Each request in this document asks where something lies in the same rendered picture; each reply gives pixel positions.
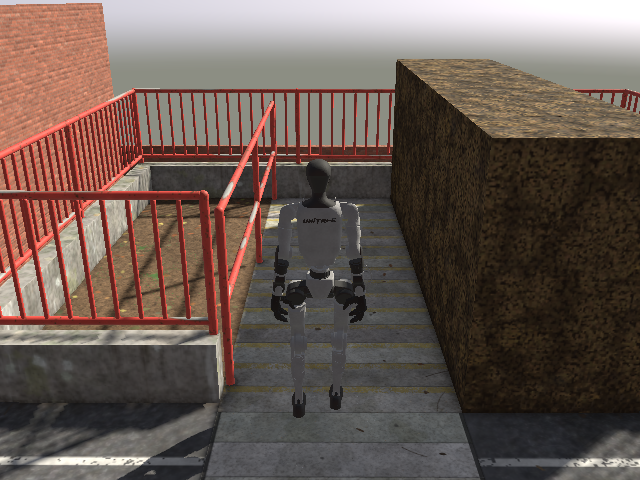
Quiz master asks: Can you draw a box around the robot right foot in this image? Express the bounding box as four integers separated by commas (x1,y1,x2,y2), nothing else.
329,384,343,410

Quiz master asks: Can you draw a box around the right robot forearm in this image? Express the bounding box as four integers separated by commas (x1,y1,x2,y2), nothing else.
349,245,366,297

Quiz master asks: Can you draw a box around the right robot hand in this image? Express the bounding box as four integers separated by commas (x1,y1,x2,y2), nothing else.
343,294,367,323

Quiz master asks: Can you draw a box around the left robot hand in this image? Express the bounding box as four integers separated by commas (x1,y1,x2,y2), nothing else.
271,294,295,322

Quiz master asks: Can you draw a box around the robot torso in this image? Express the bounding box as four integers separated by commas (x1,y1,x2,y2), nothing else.
296,197,343,300

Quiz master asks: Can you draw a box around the left robot upper arm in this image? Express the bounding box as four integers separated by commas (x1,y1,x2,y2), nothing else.
278,203,298,260

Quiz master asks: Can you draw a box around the left robot forearm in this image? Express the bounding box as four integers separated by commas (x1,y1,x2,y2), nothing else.
272,245,289,296

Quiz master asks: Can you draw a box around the right robot upper arm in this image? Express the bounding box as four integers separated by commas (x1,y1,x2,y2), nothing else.
340,202,361,259

